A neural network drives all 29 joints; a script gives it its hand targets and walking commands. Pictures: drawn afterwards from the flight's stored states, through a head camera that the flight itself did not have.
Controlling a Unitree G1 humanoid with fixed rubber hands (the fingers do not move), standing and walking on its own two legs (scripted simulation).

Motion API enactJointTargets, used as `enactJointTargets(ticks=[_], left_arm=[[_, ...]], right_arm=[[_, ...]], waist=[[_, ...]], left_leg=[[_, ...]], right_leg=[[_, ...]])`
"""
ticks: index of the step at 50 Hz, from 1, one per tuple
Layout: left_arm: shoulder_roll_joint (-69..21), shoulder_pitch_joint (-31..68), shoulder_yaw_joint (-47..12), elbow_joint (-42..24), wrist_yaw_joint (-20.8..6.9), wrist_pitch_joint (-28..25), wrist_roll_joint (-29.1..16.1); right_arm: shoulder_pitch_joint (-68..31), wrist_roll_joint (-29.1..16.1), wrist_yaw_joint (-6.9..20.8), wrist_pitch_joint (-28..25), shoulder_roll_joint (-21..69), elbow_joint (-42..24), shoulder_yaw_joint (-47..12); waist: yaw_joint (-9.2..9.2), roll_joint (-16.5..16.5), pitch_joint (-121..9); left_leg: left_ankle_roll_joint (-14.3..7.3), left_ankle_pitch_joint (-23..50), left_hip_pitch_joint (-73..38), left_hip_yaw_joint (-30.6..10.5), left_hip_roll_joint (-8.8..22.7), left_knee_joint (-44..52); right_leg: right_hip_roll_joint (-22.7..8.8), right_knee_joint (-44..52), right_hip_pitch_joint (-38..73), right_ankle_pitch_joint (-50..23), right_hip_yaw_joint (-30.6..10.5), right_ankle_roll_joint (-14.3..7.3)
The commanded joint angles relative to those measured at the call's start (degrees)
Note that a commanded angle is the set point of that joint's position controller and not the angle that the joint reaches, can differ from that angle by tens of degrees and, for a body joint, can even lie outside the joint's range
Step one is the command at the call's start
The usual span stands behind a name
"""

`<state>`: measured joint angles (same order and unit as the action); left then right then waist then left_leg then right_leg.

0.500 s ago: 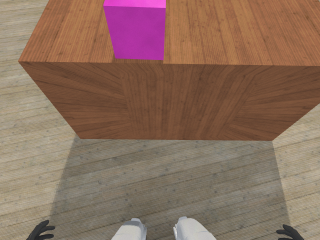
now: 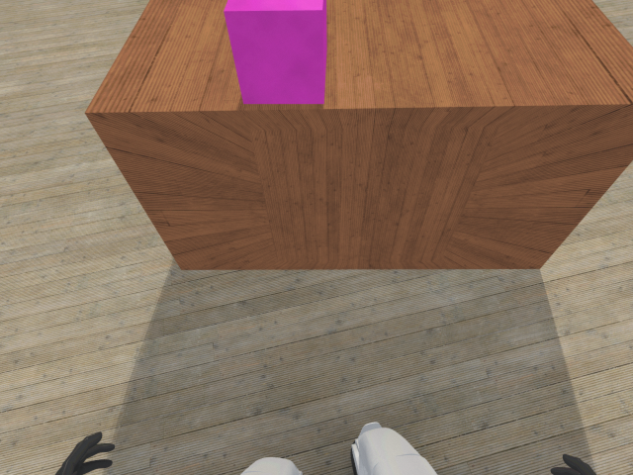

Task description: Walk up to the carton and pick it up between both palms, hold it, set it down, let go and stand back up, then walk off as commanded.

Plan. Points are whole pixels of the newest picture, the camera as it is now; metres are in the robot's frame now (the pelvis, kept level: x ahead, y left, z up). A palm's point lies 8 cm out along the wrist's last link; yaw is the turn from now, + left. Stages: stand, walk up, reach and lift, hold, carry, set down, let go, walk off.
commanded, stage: walk off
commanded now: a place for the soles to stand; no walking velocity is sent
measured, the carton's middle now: (283, 33) +0.96 +0.07 +0.04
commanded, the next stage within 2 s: stand in 0.56 s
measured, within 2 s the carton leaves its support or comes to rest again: neither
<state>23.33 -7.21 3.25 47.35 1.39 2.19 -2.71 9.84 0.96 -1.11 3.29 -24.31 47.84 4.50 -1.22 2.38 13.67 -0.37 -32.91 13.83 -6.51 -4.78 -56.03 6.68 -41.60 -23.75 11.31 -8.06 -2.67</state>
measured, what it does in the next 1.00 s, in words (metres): walks backwards: left foot, then right foot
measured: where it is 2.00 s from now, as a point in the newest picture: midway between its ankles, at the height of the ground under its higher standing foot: outside the picture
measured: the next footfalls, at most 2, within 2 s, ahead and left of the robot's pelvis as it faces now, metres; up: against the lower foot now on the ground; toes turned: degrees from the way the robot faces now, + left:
left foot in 0.04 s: +0.01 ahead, +0.11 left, +0.00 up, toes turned -8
right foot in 0.40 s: -0.07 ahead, -0.10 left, +0.00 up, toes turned +8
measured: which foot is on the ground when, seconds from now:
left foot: up 0.00-0.02, down 0.04-0.44, up 0.46-0.62, down 0.64-1.00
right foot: down 0.00-0.06, up 0.08-0.38, down 0.40-1.00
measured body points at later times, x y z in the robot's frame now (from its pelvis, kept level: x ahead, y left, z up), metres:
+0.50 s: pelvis -0.12 +0.01 +0.02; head -0.04 +0.01 +0.46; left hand -0.01 +0.34 -0.10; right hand -0.04 -0.32 -0.10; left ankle -0.06 +0.12 -0.69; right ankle -0.11 -0.11 -0.70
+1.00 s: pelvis -0.12 +0.02 +0.02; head -0.07 +0.02 +0.46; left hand +0.01 +0.34 -0.08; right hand -0.02 -0.30 -0.09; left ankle -0.11 +0.13 -0.70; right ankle -0.11 -0.11 -0.70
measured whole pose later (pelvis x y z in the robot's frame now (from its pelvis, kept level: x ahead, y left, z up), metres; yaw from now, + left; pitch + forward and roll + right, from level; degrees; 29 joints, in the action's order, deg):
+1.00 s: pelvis -0.12 +0.02 +0.02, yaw -1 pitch -2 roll -1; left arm 24.2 -9.1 3.2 47.3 0.7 -0.8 -2.7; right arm 8.4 1.1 0.4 -1.6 -23.1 49.4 3.5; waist -1.0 0.4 9.0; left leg -1.5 -20.7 15.6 -5.1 -3.1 -38.6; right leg 4.6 -37.6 -16.0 19.2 -8.0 -1.8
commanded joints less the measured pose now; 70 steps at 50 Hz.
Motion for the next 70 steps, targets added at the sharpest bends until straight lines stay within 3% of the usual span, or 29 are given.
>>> enactJointTargets(ticks=[1,2,3,4,6,8,15,18,19,20,21,22,23,25,29,31,32,33,34,36,38,39,41,43,48,51,55,59,70], left_arm=[[14.2,4.0,3.8,-7.1,0.4,-0.1,3.1],[10.9,2.6,3.5,-6.5,0.7,0.2,2.5],[10.5,2.6,3.5,-6.3,1.2,0.2,2.2],[14.0,4.0,4.7,-6.5,1.7,-0.3,3.2],[14.3,0.4,4.4,-4.8,1.6,0.1,2.4],[14.7,-3.7,4.9,-4.0,1.4,-0.1,2.2],[12.8,-3.3,3.2,-4.7,1.0,-2.8,2.4],[11.8,-9.5,2.7,-2.0,0.7,-3.0,2.7],[11.4,-10.9,2.6,-1.5,0.8,-3.4,2.7],[12.7,-12.0,3.1,-1.4,0.7,-3.7,3.5],[17.2,-11.1,3.5,-2.9,0.8,-4.5,4.0],[19.7,-6.5,4.0,-4.1,0.6,-4.3,4.0],[18.9,-3.6,3.6,-4.9,0.6,-4.6,4.0],[16.4,-0.6,2.8,-5.2,0.7,-5.2,3.7],[16.1,-2.1,1.8,-5.2,0.0,-5.1,4.1],[14.3,2.0,1.0,-5.3,-0.7,-4.4,3.7],[12.0,1.5,0.5,-4.6,-0.8,-3.9,3.3],[9.1,-0.6,0.2,-4.7,-0.9,-3.7,2.3],[10.2,-3.4,0.8,-3.9,-0.3,-3.7,2.4],[11.8,-5.0,1.3,-2.5,-0.3,-4.3,2.6],[11.6,-5.5,1.6,-2.0,-0.6,-5.3,2.8],[12.8,-6.2,2.0,-1.9,-0.4,-5.9,3.2],[15.0,-3.1,2.3,-2.7,-0.7,-5.9,3.7],[14.5,0.4,1.7,-3.3,-0.8,-5.8,3.7],[11.1,-0.9,0.7,-2.4,-0.9,-5.0,2.7],[12.2,-2.5,1.1,-2.6,-0.7,-5.7,3.2],[13.4,-0.9,1.4,-3.3,-0.8,-5.9,3.5],[9.8,1.2,0.0,0.6,-1.0,-5.1,2.8],[11.0,1.9,0.2,1.8,-0.7,-5.2,3.0]], right_arm=[[12.9,-0.1,0.8,-1.3,-11.2,1.2,3.7],[11.2,1.0,0.9,-1.5,-13.5,0.6,4.1],[5.6,0.6,0.9,-1.9,-17.3,-1.7,4.3],[-1.1,0.7,0.5,-2.0,-18.9,-4.2,4.6],[-7.5,1.5,-0.2,-2.6,-15.4,-6.3,3.2],[-6.5,1.1,0.3,-2.1,-13.6,-7.3,3.2],[6.9,1.1,1.5,-1.7,-11.9,-8.0,4.7],[3.1,0.5,1.6,-1.3,-11.7,-8.4,4.2],[2.4,0.3,1.6,-1.5,-10.4,-8.3,3.6],[2.4,-0.2,1.3,-1.8,-8.7,-7.7,3.0],[-1.3,-0.6,1.3,-2.1,-7.3,-8.4,2.2],[-2.1,-0.4,0.7,-2.1,-10.7,-7.4,3.1],[0.7,-0.1,0.6,-1.9,-11.4,-6.0,3.0],[3.5,-0.2,0.9,-2.2,-10.9,-4.3,2.5],[3.2,0.1,1.2,-3.3,-10.2,-3.6,2.0],[6.9,0.4,1.1,-4.3,-8.9,-1.7,2.2],[7.7,0.9,0.7,-4.7,-9.6,-1.1,2.7],[4.3,1.3,0.7,-5.4,-12.7,-2.2,3.0],[0.3,0.3,0.9,-5.6,-14.9,-3.1,2.9],[-2.1,-0.1,0.9,-6.0,-12.4,-3.0,1.8],[-2.8,-0.3,0.9,-5.8,-10.2,-3.2,1.5],[-2.0,-0.6,0.9,-5.7,-9.0,-3.1,1.2],[-0.2,-1.1,1.2,-5.0,-9.0,-2.2,1.5],[0.9,-0.7,1.2,-5.0,-9.1,-1.2,1.3],[-1.0,-0.5,0.9,-6.4,-11.1,-1.1,1.3],[-2.6,-0.8,0.7,-6.3,-9.9,-1.8,0.9],[-2.8,-1.0,1.0,-5.6,-9.2,-1.8,1.1],[-4.8,-0.4,1.0,-6.3,-9.8,1.4,-0.5],[-6.7,-1.0,1.0,-5.7,-9.6,5.7,-1.5]], waist=[[-2.77,-14.2,-8.4],[-2.55,-1.1,-6.1],[-2.13,11.1,-1.2],[-1.66,7.2,3.3],[2.25,1.2,5.3],[2.27,4.3,2.7],[-3.55,11.3,-18.9],[-0.46,9.7,-20.5],[1.01,8.9,-21.0],[1.80,5.2,-22.2],[4.52,-6.9,-21.9],[4.00,-8.4,-17.9],[2.24,-6.1,-15.9],[0.35,-5.4,-14.3],[1.06,-8.3,-15.8],[-2.75,-8.5,-17.7],[-3.06,-4.4,-18.3],[-1.37,6.4,-16.8],[0.43,7.7,-14.5],[2.67,1.6,-13.8],[2.93,1.2,-18.1],[2.75,1.0,-21.1],[1.01,-1.9,-23.4],[-0.33,-2.4,-22.5],[0.63,0.6,-20.2],[1.46,-0.5,-21.7],[0.46,-2.2,-23.3],[0.77,-2.8,-21.7],[0.01,-3.7,-22.0]], left_leg=[[-3.6,6.5,-7.7,0.1,4.4,23.1],[-6.1,0.4,-4.7,-13.4,10.1,33.5],[-9.0,-2.3,8.5,-33.3,21.6,43.7],[-11.3,-1.3,21.4,-40.1,25.2,45.6],[-8.2,3.9,21.6,-27.9,20.5,42.6],[-8.7,10.2,15.3,-21.2,17.8,39.2],[-9.3,18.4,-14.2,-16.3,14.3,29.9],[-8.8,18.0,-7.6,-14.9,14.0,29.4],[-6.7,19.1,-3.0,-13.3,12.5,26.8],[-3.8,15.8,2.9,-11.6,9.9,23.3],[-0.1,7.6,13.2,-5.6,1.0,13.6],[1.2,0.0,13.1,-3.6,-2.1,4.7],[0.9,-0.9,12.1,-5.8,-0.8,-0.6],[0.6,2.1,11.3,-5.1,2.3,-2.8],[0.0,2.1,6.2,-0.9,5.0,13.1],[-1.1,11.7,-7.4,1.0,4.3,28.6],[-1.6,10.9,-12.3,-5.6,6.6,32.3],[-5.4,9.8,-10.7,-22.0,14.6,38.3],[-10.5,9.8,-3.4,-30.2,21.7,39.2],[-10.9,18.3,0.1,-22.3,18.7,33.6],[-5.1,31.1,-0.2,-9.8,11.5,26.8],[-2.5,35.4,-0.3,-6.1,8.3,22.8],[-0.6,22.4,0.0,-2.8,3.4,19.1],[-1.2,19.7,-2.3,-3.3,4.1,22.2],[-7.3,27.3,-4.0,-15.0,13.3,32.0],[-5.0,36.6,-3.1,-8.4,9.9,26.1],[-1.8,28.5,-3.2,-4.3,5.3,23.6],[-4.7,28.7,-4.6,-7.9,10.1,29.3],[-2.6,31.1,-7.8,-3.2,7.8,28.9]], right_leg=[[-13.9,15.8,-6.8,12.3,-17.7,-4.9],[-4.2,-0.7,-11.8,20.2,-12.2,-1.6],[6.3,-17.4,-11.7,22.1,-2.8,1.6],[5.0,-26.3,-3.5,22.9,-6.6,2.1],[3.8,-31.9,-4.6,15.6,-8.1,2.1],[2.2,-32.5,-4.1,15.0,-5.4,2.6],[-2.9,-4.0,-1.8,25.2,2.9,2.4],[-2.7,12.7,11.4,17.5,6.7,0.6],[-3.7,17.1,17.4,12.0,4.3,-0.3],[-6.8,18.0,23.2,12.4,-3.9,-2.5],[-19.9,21.5,23.0,13.4,-24.6,-8.5],[-25.7,21.8,14.6,11.5,-30.3,-12.6],[-26.4,20.1,12.0,9.1,-28.9,-14.1],[-23.7,18.1,10.6,5.1,-23.1,-14.1],[-19.4,14.4,12.6,0.7,-17.4,-10.9],[-15.5,11.6,5.6,4.2,-11.2,-7.2],[-13.0,7.6,1.2,4.3,-8.9,-4.5],[-6.0,0.2,-2.9,11.1,-3.4,-0.7],[-2.8,-2.4,-0.1,23.1,0.9,0.5],[-5.3,1.2,7.7,15.7,1.7,0.4],[-7.3,11.3,16.6,-0.2,-0.2,-0.7],[-10.9,13.0,19.3,-6.8,-6.4,-2.8],[-16.4,13.8,17.6,-2.5,-14.7,-8.2],[-16.1,13.2,14.5,0.8,-13.0,-7.9],[-7.2,5.7,11.5,-0.2,-1.7,-0.7],[-10.0,8.5,15.7,-9.5,-5.0,-2.3],[-14.1,12.8,15.8,-7.7,-10.2,-6.2],[-9.9,11.8,15.3,-10.9,-5.3,-0.9],[-12.8,16.9,16.4,-15.5,-8.0,-1.9]])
